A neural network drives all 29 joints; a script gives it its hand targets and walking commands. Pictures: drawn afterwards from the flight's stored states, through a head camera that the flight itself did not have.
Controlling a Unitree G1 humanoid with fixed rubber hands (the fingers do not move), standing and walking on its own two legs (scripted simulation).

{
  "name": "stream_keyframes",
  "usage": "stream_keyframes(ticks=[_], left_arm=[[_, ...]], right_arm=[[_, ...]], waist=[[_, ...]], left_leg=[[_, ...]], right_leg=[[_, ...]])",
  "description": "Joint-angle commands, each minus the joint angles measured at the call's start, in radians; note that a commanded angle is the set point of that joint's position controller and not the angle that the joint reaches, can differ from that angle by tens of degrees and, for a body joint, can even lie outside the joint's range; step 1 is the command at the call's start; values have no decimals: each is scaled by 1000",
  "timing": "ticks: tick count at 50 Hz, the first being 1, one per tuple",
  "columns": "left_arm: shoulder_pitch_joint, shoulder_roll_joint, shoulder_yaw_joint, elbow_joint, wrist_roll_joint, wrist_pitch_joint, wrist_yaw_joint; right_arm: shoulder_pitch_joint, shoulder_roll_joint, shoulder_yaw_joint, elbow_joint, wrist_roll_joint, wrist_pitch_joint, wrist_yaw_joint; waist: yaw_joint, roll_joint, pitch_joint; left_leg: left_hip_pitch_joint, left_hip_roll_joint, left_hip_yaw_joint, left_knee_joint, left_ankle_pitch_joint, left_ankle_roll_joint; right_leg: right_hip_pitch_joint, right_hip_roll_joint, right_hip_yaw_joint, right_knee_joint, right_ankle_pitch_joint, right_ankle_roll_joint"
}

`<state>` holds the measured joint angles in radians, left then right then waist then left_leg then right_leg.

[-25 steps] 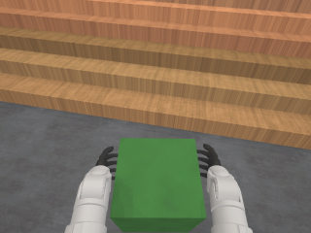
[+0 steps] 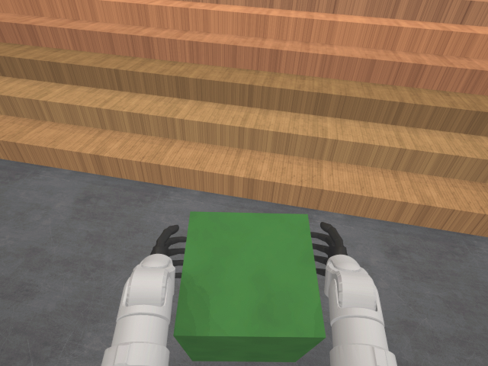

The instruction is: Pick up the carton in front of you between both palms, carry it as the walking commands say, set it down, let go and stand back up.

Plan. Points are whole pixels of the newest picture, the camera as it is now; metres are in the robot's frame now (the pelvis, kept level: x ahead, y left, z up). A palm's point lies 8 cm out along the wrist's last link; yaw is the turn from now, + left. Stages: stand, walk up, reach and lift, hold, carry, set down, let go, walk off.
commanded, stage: hold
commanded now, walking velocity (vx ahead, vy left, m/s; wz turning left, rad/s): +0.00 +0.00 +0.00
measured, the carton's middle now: (246, 292) +0.30 +0.00 -0.04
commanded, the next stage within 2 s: carry in 0.72 s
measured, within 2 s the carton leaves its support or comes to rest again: neither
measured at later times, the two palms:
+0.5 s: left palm (161, 264) +0.29 +0.15 +0.05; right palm (337, 265) +0.30 -0.15 +0.06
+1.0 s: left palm (182, 246) +0.31 +0.11 +0.07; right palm (350, 251) +0.32 -0.18 +0.07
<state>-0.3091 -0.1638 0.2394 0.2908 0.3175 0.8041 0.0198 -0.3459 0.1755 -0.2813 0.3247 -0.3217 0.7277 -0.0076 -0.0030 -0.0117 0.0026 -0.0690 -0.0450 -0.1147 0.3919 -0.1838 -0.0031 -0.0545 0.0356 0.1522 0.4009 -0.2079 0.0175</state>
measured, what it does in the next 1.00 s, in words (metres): stands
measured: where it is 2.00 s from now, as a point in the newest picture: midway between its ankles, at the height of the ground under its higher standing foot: (245, 331)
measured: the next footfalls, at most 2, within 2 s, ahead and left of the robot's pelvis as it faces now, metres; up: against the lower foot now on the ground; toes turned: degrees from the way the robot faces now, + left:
left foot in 1.18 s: +0.15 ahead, +0.10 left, +0.00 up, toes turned +7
right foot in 1.42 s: +0.30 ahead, -0.13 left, +0.00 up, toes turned -10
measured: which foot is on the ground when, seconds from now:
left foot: down 0.00-0.94, up 0.96-1.00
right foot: down 0.00-1.00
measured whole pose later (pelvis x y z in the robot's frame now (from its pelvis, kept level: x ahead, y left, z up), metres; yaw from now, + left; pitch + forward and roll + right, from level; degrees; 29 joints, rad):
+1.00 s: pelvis +0.03 -0.02 -0.01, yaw +0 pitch +2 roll +0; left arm -0.23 -0.14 0.09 -0.01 0.18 0.97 0.12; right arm -0.25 0.15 -0.15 -0.01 -0.21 0.93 -0.13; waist 0.00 0.02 -0.11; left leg -0.33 0.03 0.00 0.65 -0.37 -0.02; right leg -0.24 0.01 0.00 0.49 -0.27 -0.02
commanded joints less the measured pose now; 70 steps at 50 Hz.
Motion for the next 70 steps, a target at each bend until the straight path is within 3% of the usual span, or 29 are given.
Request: stream_keyframes(ticks=[1,18,23,24,35,36,37,38,40,41,42,44,45,46,47,48,50,54,56,57,58,59,60,61,63,66,68,69,70], left_arm=[[-606,-940,-529,-63,-313,-71,-279],[-486,-920,-560,-139,-330,-59,-261],[-492,-912,-565,-166,-334,-59,-258],[-476,-909,-558,-159,-327,-58,-258],[-525,-914,-552,-113,-319,-61,-269],[-555,-906,-544,-97,-313,-60,-266],[-539,-917,-554,-101,-325,-61,-265],[-556,-927,-584,-134,-341,-58,-265],[-566,-946,-641,-214,-389,-36,-265],[-568,-953,-658,-251,-408,-22,-263],[-586,-954,-697,-323,-444,-3,-257],[-589,-935,-761,-400,-504,56,-239],[-586,-906,-777,-440,-519,87,-230],[-519,-872,-777,-423,-518,125,-219],[-478,-854,-783,-439,-514,153,-211],[-482,-845,-788,-452,-516,185,-204],[-462,-857,-776,-481,-526,240,-189],[-517,-888,-828,-630,-605,312,-177],[-458,-899,-824,-645,-618,346,-178],[-423,-906,-831,-633,-621,362,-178],[-427,-913,-828,-657,-625,374,-182],[-417,-925,-827,-668,-631,388,-190],[-441,-934,-828,-694,-647,396,-196],[-476,-938,-828,-693,-655,405,-200],[-535,-922,-825,-696,-680,424,-204],[-529,-893,-808,-669,-685,447,-194],[-478,-884,-783,-611,-663,450,-189],[-464,-893,-776,-584,-654,449,-186],[-441,-879,-757,-542,-629,450,-184]], right_arm=[[-429,972,511,79,278,3,284],[-341,952,567,-44,298,14,267],[-323,933,556,-37,289,19,265],[-329,940,568,-48,298,20,264],[-379,958,553,6,299,17,263],[-433,949,551,-33,301,12,253],[-417,956,562,-41,307,20,246],[-435,964,587,-67,327,27,240],[-406,986,643,-128,348,50,227],[-422,991,668,-179,361,63,218],[-410,994,686,-220,377,87,209],[-398,976,742,-309,424,144,193],[-377,963,768,-324,440,180,185],[-378,948,789,-342,455,215,177],[-399,947,811,-369,481,251,175],[-435,947,827,-384,505,281,174],[-415,948,844,-413,551,332,179],[-380,984,881,-498,633,400,178],[-286,991,873,-492,631,436,170],[-242,995,859,-491,624,446,167],[-209,990,855,-494,610,453,162],[-210,986,844,-525,604,458,157],[-240,1006,849,-590,613,464,156],[-297,1008,854,-628,621,471,150],[-378,1020,870,-638,630,487,141],[-353,991,861,-566,641,519,140],[-362,991,861,-524,659,531,148],[-371,982,868,-523,662,534,154],[-389,986,864,-495,666,541,161]], waist=[[4,27,-200],[3,12,-241],[-8,15,-219],[8,20,-216],[9,4,-189],[-1,47,-152],[1,61,-161],[-2,75,-132],[-2,164,-176],[4,175,-205],[8,160,-236],[3,81,-287],[6,-36,-285],[22,-226,-256],[26,-275,-196],[24,-186,-162],[25,-99,-224],[24,-111,-317],[10,-101,-382],[-2,-27,-438],[-26,117,-473],[-30,303,-438],[-32,246,-408],[-40,171,-386],[-33,78,-317],[-20,147,-304],[-2,104,-326],[10,50,-365],[36,-121,-368]], left_leg=[[103,-34,48,-71,39,-5],[154,-40,39,-73,240,-11],[143,-38,37,-76,195,-9],[133,-39,39,-80,184,-6],[102,-42,50,-69,84,5],[-39,113,25,-2,-134,11],[-69,115,-24,-45,-357,18],[-115,138,-64,-73,-467,24],[-193,198,-136,-175,-575,63],[-219,227,-161,-206,-534,76],[-196,239,-136,-183,-460,82],[-212,177,-32,-74,-426,60],[-310,130,39,60,-411,31],[-452,41,168,289,-322,-9],[-574,63,184,355,-251,-21],[-593,109,133,382,-209,-20],[-534,106,165,275,-234,-8],[-366,35,283,45,-91,-2],[-115,38,315,-42,-33,0],[89,97,251,-48,-57,26],[292,256,14,-97,-185,97],[442,434,-244,-133,-126,176],[424,483,-268,-132,9,218],[396,484,-239,-143,88,229],[246,432,-121,-194,39,194],[110,366,44,-175,11,141],[-35,287,184,-53,-72,86],[-167,240,253,51,-97,45],[-362,161,334,251,-99,-11]], right_leg=[[-61,41,-73,-93,51,-20],[8,52,-62,-92,258,-8],[1,52,-67,-101,210,-12],[0,49,-62,-99,210,-11],[-34,39,-62,-98,107,-10],[-210,-99,-8,-43,-149,-29],[-254,-84,2,-27,-371,-38],[-291,-61,-32,30,-408,-33],[-239,-1,-143,189,-286,-16],[-209,0,-179,254,-197,-9],[-191,-15,-181,197,-175,-17],[-102,-14,-169,30,-166,-35],[-44,-98,-31,-60,-285,-63],[15,-236,198,-208,-456,-113],[3,-359,352,-284,-482,-174],[-5,-361,337,-268,-387,-187],[19,-337,225,-238,-244,-189],[71,-247,24,-126,37,-152],[-33,-194,-88,-24,-5,-120],[-163,-163,-147,88,-20,-95],[-385,-104,-220,275,-72,-55],[-666,-42,-297,399,-279,-16],[-730,-95,-200,480,-352,-35],[-754,-119,-192,487,-328,-29],[-658,-132,-210,336,-294,-38],[-450,-73,-290,151,-140,-49],[-185,-30,-367,3,7,-45],[14,-71,-322,3,21,-61],[162,-211,-84,-61,-106,-114]])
